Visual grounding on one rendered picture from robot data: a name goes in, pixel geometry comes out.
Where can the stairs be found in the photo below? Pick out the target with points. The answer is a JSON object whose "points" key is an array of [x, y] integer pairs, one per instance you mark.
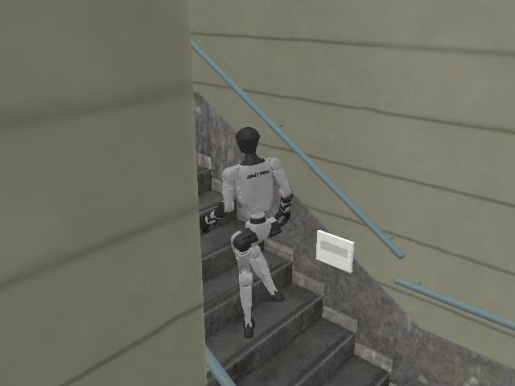
{"points": [[292, 344]]}

